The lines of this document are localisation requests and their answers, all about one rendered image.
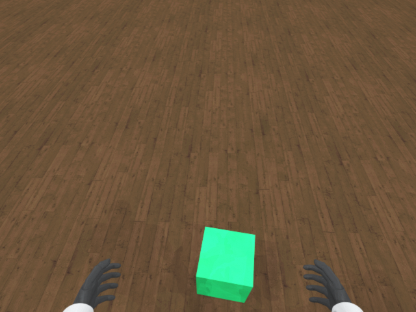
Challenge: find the carton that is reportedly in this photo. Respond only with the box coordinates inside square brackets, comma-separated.
[196, 227, 255, 303]

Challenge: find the left robot hand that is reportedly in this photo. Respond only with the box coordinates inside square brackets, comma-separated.
[73, 259, 121, 309]

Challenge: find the right robot hand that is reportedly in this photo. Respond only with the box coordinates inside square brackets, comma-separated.
[303, 259, 352, 311]

